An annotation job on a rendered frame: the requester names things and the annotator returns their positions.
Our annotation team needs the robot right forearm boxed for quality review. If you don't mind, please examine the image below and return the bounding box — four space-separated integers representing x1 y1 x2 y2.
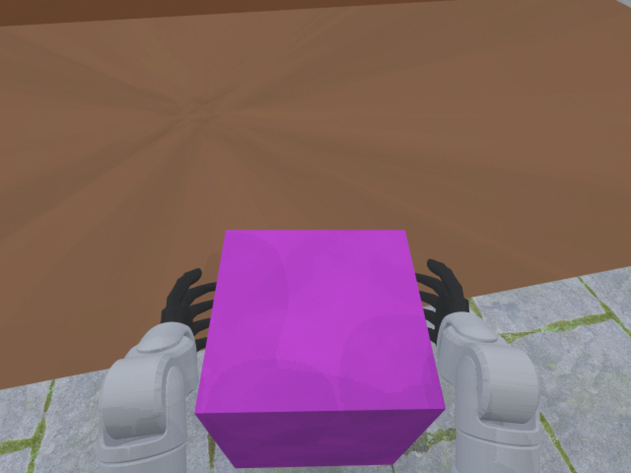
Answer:
437 311 540 473

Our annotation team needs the carton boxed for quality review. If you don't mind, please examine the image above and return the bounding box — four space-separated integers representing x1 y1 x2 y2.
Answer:
194 230 446 468

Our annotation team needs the robot left hand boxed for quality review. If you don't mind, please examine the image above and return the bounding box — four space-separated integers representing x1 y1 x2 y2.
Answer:
160 268 217 352

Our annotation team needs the robot left forearm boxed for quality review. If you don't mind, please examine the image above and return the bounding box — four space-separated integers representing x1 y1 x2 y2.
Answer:
98 322 199 473

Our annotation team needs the robot right hand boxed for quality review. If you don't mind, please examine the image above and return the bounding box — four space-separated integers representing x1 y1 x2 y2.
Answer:
415 259 469 346

